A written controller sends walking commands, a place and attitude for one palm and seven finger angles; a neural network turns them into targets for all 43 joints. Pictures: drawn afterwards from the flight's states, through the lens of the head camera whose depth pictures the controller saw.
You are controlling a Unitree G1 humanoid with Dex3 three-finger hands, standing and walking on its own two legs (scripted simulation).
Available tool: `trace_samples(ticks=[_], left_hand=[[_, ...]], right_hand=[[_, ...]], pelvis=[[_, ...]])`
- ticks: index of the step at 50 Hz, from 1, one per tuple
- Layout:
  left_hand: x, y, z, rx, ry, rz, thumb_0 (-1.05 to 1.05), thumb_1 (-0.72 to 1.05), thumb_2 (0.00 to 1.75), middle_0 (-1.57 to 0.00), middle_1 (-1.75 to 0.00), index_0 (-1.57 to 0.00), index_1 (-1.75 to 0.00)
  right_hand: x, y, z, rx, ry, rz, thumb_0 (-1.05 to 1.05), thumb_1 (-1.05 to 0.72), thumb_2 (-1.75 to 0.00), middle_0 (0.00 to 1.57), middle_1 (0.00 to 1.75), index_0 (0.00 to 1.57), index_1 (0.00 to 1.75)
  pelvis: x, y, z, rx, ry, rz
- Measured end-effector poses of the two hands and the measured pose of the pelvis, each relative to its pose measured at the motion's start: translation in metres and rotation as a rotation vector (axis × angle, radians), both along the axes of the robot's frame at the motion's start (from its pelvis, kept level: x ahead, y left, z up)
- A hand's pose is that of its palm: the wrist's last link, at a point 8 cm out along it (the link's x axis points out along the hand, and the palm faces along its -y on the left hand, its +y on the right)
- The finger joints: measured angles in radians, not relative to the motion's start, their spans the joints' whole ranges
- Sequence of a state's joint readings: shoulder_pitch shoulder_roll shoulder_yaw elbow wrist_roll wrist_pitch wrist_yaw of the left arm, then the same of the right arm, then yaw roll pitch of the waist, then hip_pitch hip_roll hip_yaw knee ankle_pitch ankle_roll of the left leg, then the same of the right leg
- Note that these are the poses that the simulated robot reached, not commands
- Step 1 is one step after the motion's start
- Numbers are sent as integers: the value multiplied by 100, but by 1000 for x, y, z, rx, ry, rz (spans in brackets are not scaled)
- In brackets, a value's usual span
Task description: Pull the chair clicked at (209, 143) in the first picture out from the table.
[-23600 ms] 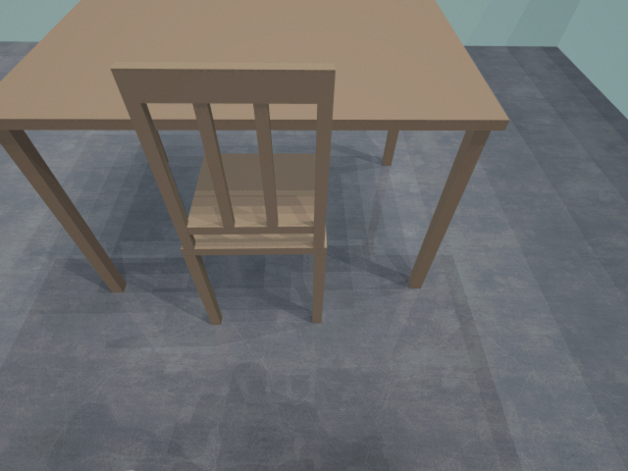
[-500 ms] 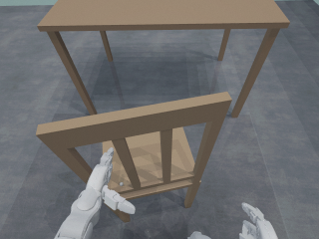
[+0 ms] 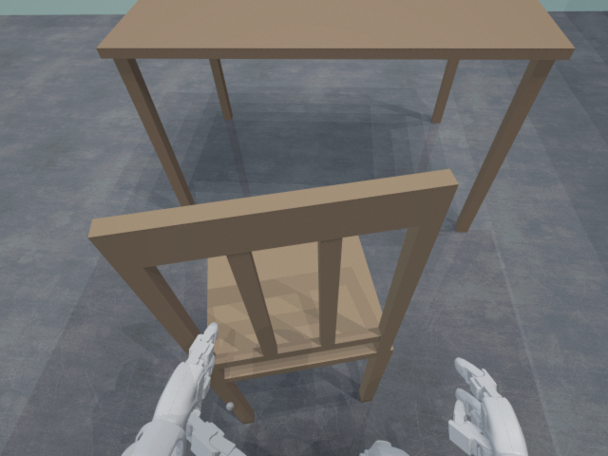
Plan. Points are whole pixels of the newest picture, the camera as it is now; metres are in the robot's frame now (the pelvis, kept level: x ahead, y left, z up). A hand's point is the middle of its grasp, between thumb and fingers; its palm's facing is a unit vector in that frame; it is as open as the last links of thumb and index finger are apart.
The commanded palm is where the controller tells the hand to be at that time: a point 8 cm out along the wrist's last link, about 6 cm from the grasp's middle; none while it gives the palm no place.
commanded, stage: draw the fingers out of the gap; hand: left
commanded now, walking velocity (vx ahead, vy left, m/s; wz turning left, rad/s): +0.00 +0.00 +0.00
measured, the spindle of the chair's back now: (257, 310) +0.33 +0.09 -0.04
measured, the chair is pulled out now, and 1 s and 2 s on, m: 0.57 0.57 0.57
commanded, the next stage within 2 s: draw the hand back to the body in 0.10 s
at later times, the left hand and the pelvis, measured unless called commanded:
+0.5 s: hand (194, 407) +0.18 +0.13 +0.04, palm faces +0.02 -1.00 -0.04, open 17.5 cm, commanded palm +0.14 +0.19 +0.05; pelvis -0.01 +0.00 -0.03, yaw +0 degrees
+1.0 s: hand (83, 396) +0.17 +0.21 +0.12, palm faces +0.29 -0.88 -0.37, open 15.3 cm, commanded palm +0.14 +0.26 +0.14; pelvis +0.00 +0.01 +0.02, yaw +0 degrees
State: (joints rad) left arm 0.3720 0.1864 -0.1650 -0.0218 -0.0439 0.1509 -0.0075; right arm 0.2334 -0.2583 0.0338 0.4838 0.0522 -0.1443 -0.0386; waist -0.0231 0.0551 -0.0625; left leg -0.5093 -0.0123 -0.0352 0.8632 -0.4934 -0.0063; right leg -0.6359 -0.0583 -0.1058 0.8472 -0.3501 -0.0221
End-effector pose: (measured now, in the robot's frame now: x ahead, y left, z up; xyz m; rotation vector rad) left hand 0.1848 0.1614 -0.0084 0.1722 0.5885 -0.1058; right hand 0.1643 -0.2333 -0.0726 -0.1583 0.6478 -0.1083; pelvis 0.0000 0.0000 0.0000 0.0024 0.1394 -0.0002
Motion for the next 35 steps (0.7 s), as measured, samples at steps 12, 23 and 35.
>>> trace_samples(ticks=[12,23,35], left_hand=[[-33,2,1,-10,34,22,-2,-54,20,-1,0,0,0],[-25,22,53,-129,-447,147,-2,-54,20,-1,0,-1,0],[-29,45,100,-61,-557,73,-2,-54,21,-1,0,-1,0]], right_hand=[[-2,2,-1,-1,-9,-20,1,-91,-90,21,30,20,30],[-1,8,-19,20,-41,11,1,-91,-90,20,30,20,30],[-2,11,-23,72,-38,-47,2,-91,-90,21,30,20,30]], pelvis=[[1,2,-4,-4,8,0],[-9,1,-21,-10,39,-1],[-10,0,-18,-10,13,-6]])
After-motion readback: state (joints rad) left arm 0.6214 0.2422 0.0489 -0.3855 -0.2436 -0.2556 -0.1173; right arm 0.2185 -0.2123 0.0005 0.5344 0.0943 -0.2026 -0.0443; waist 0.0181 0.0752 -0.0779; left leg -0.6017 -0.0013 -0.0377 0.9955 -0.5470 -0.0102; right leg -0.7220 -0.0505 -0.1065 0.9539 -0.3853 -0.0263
